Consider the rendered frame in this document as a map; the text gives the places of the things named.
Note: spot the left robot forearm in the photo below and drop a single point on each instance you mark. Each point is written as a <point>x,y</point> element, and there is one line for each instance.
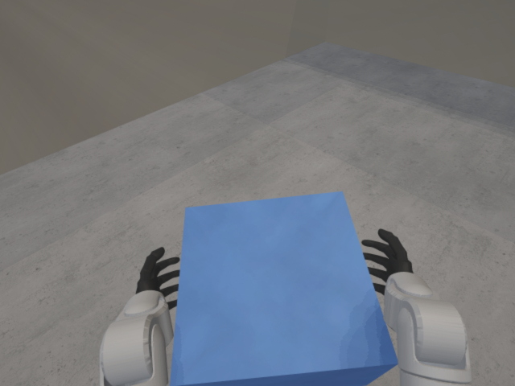
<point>133,349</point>

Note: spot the robot left hand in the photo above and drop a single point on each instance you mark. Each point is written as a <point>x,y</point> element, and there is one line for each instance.
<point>148,275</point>

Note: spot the robot right hand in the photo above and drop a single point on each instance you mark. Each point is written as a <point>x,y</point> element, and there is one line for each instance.
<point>397,262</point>

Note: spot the carton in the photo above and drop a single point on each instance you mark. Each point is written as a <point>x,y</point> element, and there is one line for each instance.
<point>276,292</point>

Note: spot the right robot forearm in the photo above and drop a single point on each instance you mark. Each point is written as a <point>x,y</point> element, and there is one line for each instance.
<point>431,334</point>

